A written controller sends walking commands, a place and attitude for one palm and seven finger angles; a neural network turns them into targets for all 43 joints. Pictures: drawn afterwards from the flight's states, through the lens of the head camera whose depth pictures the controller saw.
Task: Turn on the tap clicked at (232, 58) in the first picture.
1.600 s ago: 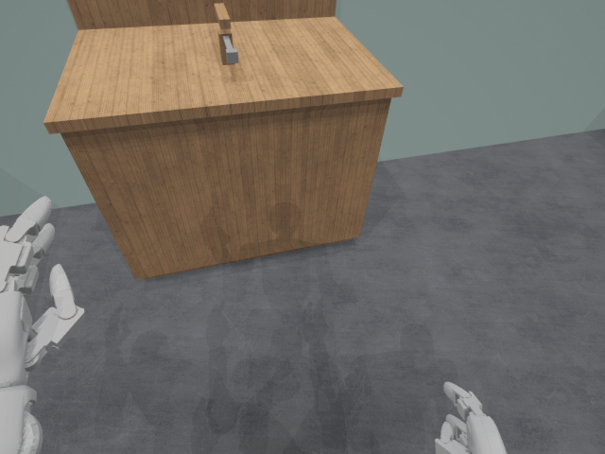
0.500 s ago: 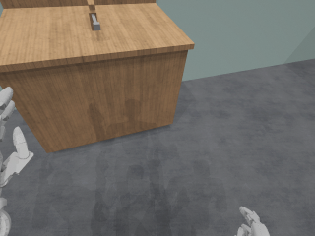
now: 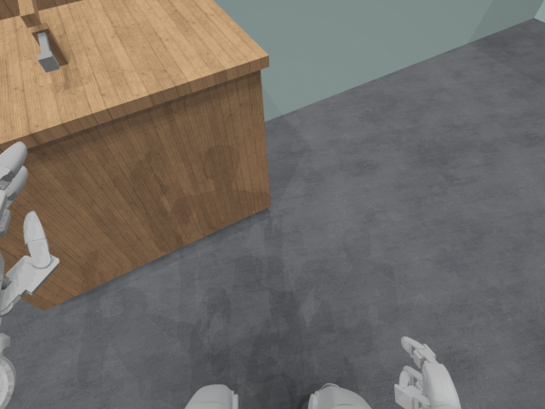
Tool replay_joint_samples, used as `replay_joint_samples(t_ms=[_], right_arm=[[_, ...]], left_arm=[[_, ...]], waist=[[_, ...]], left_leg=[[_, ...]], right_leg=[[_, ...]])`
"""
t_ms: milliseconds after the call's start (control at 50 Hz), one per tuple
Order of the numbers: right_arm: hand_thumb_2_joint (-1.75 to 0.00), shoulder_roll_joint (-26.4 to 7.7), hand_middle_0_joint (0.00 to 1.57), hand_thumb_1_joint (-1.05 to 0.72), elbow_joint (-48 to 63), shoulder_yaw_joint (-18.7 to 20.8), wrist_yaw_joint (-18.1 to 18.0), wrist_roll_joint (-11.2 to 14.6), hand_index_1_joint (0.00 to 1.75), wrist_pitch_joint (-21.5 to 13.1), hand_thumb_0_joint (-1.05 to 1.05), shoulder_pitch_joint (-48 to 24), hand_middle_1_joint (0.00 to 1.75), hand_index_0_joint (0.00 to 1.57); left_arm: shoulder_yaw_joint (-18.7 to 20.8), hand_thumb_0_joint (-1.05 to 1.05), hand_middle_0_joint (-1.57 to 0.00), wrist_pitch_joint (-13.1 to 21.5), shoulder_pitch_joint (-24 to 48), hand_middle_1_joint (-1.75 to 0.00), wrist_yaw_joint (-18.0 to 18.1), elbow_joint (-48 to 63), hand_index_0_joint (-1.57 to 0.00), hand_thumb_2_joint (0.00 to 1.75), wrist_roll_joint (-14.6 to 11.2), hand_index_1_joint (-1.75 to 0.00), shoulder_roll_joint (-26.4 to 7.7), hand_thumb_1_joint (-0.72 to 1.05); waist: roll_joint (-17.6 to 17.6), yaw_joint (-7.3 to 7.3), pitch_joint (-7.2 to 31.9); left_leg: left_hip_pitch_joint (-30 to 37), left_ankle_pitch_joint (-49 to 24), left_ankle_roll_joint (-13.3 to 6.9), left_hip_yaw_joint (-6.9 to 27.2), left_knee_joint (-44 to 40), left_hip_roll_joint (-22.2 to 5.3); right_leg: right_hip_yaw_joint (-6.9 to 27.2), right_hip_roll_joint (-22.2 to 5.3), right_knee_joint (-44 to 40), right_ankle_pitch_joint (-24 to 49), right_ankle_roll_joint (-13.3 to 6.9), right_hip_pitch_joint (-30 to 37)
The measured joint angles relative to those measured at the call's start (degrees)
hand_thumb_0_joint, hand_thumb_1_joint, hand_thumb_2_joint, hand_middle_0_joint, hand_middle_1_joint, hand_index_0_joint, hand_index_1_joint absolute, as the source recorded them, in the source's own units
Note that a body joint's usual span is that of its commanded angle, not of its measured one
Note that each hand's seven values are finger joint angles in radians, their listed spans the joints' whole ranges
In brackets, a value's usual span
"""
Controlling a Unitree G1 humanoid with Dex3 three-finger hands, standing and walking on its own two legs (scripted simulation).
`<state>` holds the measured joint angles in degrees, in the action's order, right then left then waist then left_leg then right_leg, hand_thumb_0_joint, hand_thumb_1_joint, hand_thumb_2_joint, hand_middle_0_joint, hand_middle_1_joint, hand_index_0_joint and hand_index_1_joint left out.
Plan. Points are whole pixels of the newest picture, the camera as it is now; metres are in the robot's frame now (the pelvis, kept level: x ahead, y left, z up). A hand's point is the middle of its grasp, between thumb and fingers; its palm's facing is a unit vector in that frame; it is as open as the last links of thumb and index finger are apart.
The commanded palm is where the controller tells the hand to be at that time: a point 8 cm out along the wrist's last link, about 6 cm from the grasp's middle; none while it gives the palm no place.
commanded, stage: turn to face it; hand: left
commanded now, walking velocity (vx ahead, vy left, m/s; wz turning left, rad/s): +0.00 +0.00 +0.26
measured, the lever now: (48, 61) +0.73 +0.49 +0.10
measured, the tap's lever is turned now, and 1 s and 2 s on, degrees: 0 0 0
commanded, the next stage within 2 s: take the last steps up to it in 0.20 s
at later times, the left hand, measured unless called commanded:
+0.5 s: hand out of the picture +0.23 +0.26 +0.20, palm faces +0.54 -0.79 -0.31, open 7.4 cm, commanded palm +0.17 +0.30 +0.20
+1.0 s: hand (41, 232) +0.27 +0.24 +0.19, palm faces +0.49 -0.76 -0.42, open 7.4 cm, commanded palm +0.20 +0.28 +0.20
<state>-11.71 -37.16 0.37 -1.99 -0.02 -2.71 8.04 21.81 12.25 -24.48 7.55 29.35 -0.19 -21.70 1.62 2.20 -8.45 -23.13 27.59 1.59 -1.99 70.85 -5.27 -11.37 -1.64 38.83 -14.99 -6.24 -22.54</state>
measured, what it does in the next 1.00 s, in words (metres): steps on the spot: left foot, then right foot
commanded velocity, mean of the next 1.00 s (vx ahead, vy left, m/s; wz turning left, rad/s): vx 0.22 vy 0.04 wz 0.12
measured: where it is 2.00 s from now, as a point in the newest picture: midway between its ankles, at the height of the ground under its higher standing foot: (280, 367)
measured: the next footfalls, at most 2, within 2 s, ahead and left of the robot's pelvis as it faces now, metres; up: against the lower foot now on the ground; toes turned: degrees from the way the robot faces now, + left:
left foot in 0.38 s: +0.10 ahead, +0.11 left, +0.00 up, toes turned +11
right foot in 0.76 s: +0.11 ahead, -0.13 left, +0.00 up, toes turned +0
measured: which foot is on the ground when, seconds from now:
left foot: up 0.00-0.36, down 0.38-0.78, up 0.80-1.00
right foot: down 0.00-0.44, up 0.46-0.74, down 0.76-1.00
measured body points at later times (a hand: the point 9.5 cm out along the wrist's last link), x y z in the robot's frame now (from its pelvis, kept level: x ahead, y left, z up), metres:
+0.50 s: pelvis +0.04 +0.00 +0.01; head +0.03 +0.02 +0.46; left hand +0.19 +0.30 +0.21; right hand +0.23 -0.20 -0.06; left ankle +0.06 +0.10 -0.72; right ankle +0.05 -0.07 -0.69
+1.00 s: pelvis +0.09 -0.02 +0.02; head +0.10 -0.02 +0.47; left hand +0.23 +0.27 +0.21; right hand +0.26 -0.27 -0.07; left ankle +0.11 +0.11 -0.67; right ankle +0.07 -0.13 -0.72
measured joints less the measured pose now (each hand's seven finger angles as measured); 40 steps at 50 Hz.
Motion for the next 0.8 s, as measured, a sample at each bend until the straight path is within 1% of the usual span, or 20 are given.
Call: replay_joint_samples(t_ms=[20, 60, 100, 140, 200, 240, 300, 380, 420, 440, 460, 480, 520, 580, 660, 700, 740, 760, 780, 800], right_arm=[[-0.90, -0.47, 0.20, -0.90, 0.32, 0.31, 0.04, 0.13, 0.30, 0.49, 0.01, -0.65, 0.30, 0.20], [-0.90, -1.10, 0.20, -0.90, 1.38, 0.87, -0.18, 0.31, 0.30, 1.18, 0.01, -1.11, 0.30, 0.20], [-0.90, -1.50, 0.20, -0.90, 2.39, 1.31, -0.53, 0.32, 0.30, 1.24, 0.01, -0.66, 0.30, 0.20], [-0.90, -1.74, 0.20, -0.90, 3.06, 1.50, -0.96, 0.26, 0.30, 1.08, 0.01, 0.16, 0.30, 0.20], [-0.90, -1.96, 0.20, -0.90, 3.64, 1.54, -1.35, 0.08, 0.30, 0.69, 0.01, 1.77, 0.30, 0.20], [-0.90, -1.96, 0.20, -0.90, 3.79, 1.50, -1.50, 0.01, 0.30, 0.48, 0.01, 2.73, 0.30, 0.20], [-0.90, -1.70, 0.20, -0.90, 3.84, 1.21, -1.60, -0.09, 0.30, 0.37, 0.01, 3.89, 0.30, 0.20], [-0.90, -1.03, 0.20, -0.90, 3.84, 0.50, -1.68, -0.21, 0.30, 0.23, 0.01, 4.78, 0.30, 0.20], [-0.90, 0.17, 0.20, -0.90, 3.56, -0.09, -1.81, -0.17, 0.30, 0.34, 0.01, 4.73, 0.30, 0.20], [-0.90, 0.57, 0.20, -0.90, 3.77, -0.51, -1.87, -0.19, 0.30, 0.14, 0.01, 4.82, 0.30, 0.20], [-0.90, 0.95, 0.20, -0.90, 3.93, -0.87, -1.87, -0.38, 0.30, -0.29, 0.01, 4.86, 0.30, 0.20], [-0.90, 1.37, 0.20, -0.90, 3.99, -1.13, -1.85, -0.60, 0.30, -0.82, 0.01, 4.87, 0.30, 0.20], [-0.90, 2.24, 0.20, -0.90, 3.88, -1.48, -1.58, -0.61, 0.30, -1.69, 0.01, 4.93, 0.30, 0.20], [-0.90, 3.48, 0.20, -0.90, 3.23, -2.23, -0.84, -0.22, 0.30, -2.13, 0.01, 4.90, 0.30, 0.20], [-0.90, 4.78, 0.20, -0.90, 2.64, -3.09, -0.44, 0.21, 0.30, -1.73, 0.01, 5.12, 0.30, 0.21], [-0.90, 4.89, 0.20, -0.90, 2.34, -3.26, -0.57, 0.19, 0.30, -1.64, 0.01, 5.32, 0.30, 0.21], [-0.90, 4.59, 0.20, -0.90, 2.15, -3.30, -0.80, 0.15, 0.30, -1.61, 0.01, 5.48, 0.30, 0.21], [-0.90, 4.35, 0.20, -0.90, 2.15, -3.26, -0.90, 0.13, 0.30, -1.61, 0.01, 5.56, 0.30, 0.21], [-0.90, 3.79, 0.20, -0.90, 2.11, -3.05, -0.94, 0.13, 0.30, -1.57, 0.01, 5.51, 0.30, 0.21], [-0.90, 3.10, 0.21, -0.90, 1.74, -2.69, -0.99, 0.13, 0.30, -1.43, 0.01, 5.37, 0.30, 0.21]], left_arm=[[0.30, 0.01, -0.21, 0.23, -1.58, -0.30, -0.06, 0.61, -0.22, 0.90, -0.09, -0.30, -0.14, 0.89], [1.00, 0.01, -0.21, 0.69, -4.65, -0.30, -0.01, 1.87, -0.22, 0.90, -0.34, -0.30, -0.91, 0.89], [1.68, 0.01, -0.21, 1.06, -6.55, -0.31, 0.26, 2.99, -0.22, 0.90, -0.76, -0.30, -1.90, 0.89], [2.37, 0.01, -0.22, 1.41, -7.22, -0.31, 0.78, 3.73, -0.22, 0.90, -1.24, -0.30, -2.76, 0.89], [2.81, 0.01, -0.22, 1.64, -6.68, -0.31, 1.73, 3.71, -0.22, 0.90, -1.68, -0.30, -3.16, 0.89], [2.47, 0.01, -0.22, 1.40, -5.87, -0.31, 2.30, 3.11, -0.22, 0.90, -1.76, -0.30, -2.50, 0.89], [1.03, 0.01, -0.21, 0.72, -4.43, -0.30, 2.83, 1.63, -0.22, 0.90, -1.63, -0.30, -0.77, 0.89], [-1.95, 0.01, -0.21, -0.57, -1.95, -0.30, 3.13, 0.63, -0.22, 0.90, -1.47, -0.30, 1.56, 0.89], [-2.96, 0.01, -0.21, -1.12, -0.41, -0.30, 3.22, 0.40, -0.21, 0.90, -1.41, -0.30, 1.98, 0.89], [-3.20, 0.01, -0.21, -1.14, -0.04, -0.30, 3.27, 0.37, -0.21, 0.90, -1.30, -0.30, 2.21, 0.89], [-3.29, 0.01, -0.21, -0.99, 0.24, -0.30, 3.34, 0.23, -0.21, 0.90, -1.04, -0.30, 2.35, 0.89], [-3.35, 0.01, -0.21, -0.83, 0.65, -0.30, 3.34, -0.03, -0.21, 0.90, -0.66, -0.30, 2.29, 0.89], [-3.50, 0.01, -0.21, -0.78, 1.81, -0.30, 3.07, -0.43, -0.21, 0.90, -0.02, -0.30, 1.76, 0.89], [-2.67, 0.01, -0.21, -0.48, 1.45, -0.30, 2.57, -0.17, -0.21, 0.90, -0.13, -0.30, 0.64, 0.89], [-1.01, 0.01, -0.21, -0.61, -2.56, -0.30, 2.01, -1.24, -0.21, 0.90, -1.21, -0.30, 0.13, 0.89], [-1.08, 0.01, -0.20, -1.25, -3.38, -0.30, 1.74, -2.89, -0.21, 0.90, -1.48, -0.30, 0.36, 0.89], [-1.56, 0.01, -0.20, -2.22, -3.13, -0.30, 1.65, -4.27, -0.21, 0.90, -1.40, -0.30, 0.79, 0.89], [-1.81, 0.01, -0.20, -2.58, -2.81, -0.30, 1.66, -4.66, -0.21, 0.90, -1.27, -0.30, 0.89, 0.90], [-2.31, 0.01, -0.20, -2.77, -2.18, -0.30, 1.65, -5.00, -0.21, 0.90, -0.97, -0.30, 1.33, 0.90], [-3.05, 0.01, -0.20, -2.96, -1.42, -0.30, 1.59, -5.13, -0.21, 0.90, -0.67, -0.30, 1.89, 0.90]], waist=[[-0.21, 0.34, -0.11], [-0.58, 0.90, 0.14], [-1.13, 0.90, 0.77], [-1.84, 0.59, 1.56], [-2.71, -0.20, 3.05], [-3.13, -0.76, 4.07], [-3.47, -1.62, 5.54], [-3.72, -2.69, 6.66], [-5.59, -3.71, 6.36], [-5.78, -4.19, 6.47], [-5.42, -4.23, 6.68], [-4.75, -3.88, 6.79], [-2.95, -3.08, 6.73], [-0.55, -2.84, 7.22], [1.14, -2.91, 8.46], [1.49, -3.07, 8.58], [1.37, -3.44, 8.30], [0.94, -3.61, 8.14], [1.09, -3.69, 7.81], [1.32, -3.50, 7.43]], left_leg=[[-2.25, -1.44, 0.28, 0.21, 1.86, 0.57], [-5.62, -3.95, 0.80, 0.18, 1.96, 1.05], [-7.07, -5.83, 1.06, -0.53, -2.23, 1.10], [-6.77, -6.95, 1.05, -1.60, -8.61, 1.14], [-4.54, -7.65, 0.56, -3.23, -17.88, 1.51], [-2.38, -7.65, 0.14, -4.11, -22.97, 1.99], [1.01, -8.22, -0.57, -4.66, -28.45, 2.61], [6.65, -10.87, -1.85, -4.18, -36.68, 3.19], [7.52, -11.95, -2.93, -4.64, -37.43, 4.51], [7.66, -12.08, -3.30, -4.88, -37.44, 4.64], [7.57, -12.10, -3.61, -4.79, -37.43, 4.56], [7.46, -12.24, -3.89, -4.28, -37.64, 4.53], [7.34, -13.02, -4.22, -2.52, -38.62, 4.47], [7.37, -14.26, -4.14, -0.97, -40.57, 3.85], [7.79, -14.98, -3.49, -1.06, -42.73, 2.87], [7.90, -14.91, -2.97, -1.06, -42.92, 2.48], [7.72, -14.21, -2.27, -1.13, -41.87, 2.28], [7.30, -13.48, -1.88, -1.25, -40.60, 2.39], [6.54, -12.30, -1.67, -1.09, -38.49, 2.12], [5.36, -9.40, -1.96, -0.88, -35.05, 1.81]], right_leg=[[0.21, 0.23, -0.87, 0.22, 0.06, 0.57], [0.29, 0.71, -2.84, 0.71, -0.29, 1.84], [0.16, 0.97, -4.81, 1.13, -0.59, 3.12], [-0.10, 0.99, -6.37, 1.34, -0.70, 4.33], [-0.81, 0.86, -7.69, 1.14, -0.72, 5.80], [-1.34, 0.65, -7.78, 0.69, -0.62, 6.45], [-2.41, 0.46, -7.22, -0.22, -0.31, 6.95], [-4.08, 0.11, -4.81, -1.91, 0.39, 6.70], [-3.62, -1.33, -3.45, -2.87, 1.28, 6.77], [-2.80, -1.20, -2.57, -4.63, 2.52, 6.50], [-1.31, -0.57, -0.51, -7.97, 3.64, 5.73], [0.51, 0.04, 2.84, -10.62, 4.35, 4.68], [3.44, 0.73, 8.89, -12.75, 5.31, 3.05], [6.13, 0.65, 11.45, -12.53, 6.52, 2.02], [6.89, -0.27, 7.80, -11.66, 7.77, 2.72], [6.24, -0.34, 3.45, -11.58, 8.13, 4.33], [5.01, -0.20, -3.09, -10.29, 8.14, 7.02], [4.53, -0.20, -6.99, -8.94, 7.85, 8.69], [4.23, 0.11, -8.95, -4.46, 6.90, 9.37], [3.76, 0.30, -8.59, -0.75, 5.80, 9.33]])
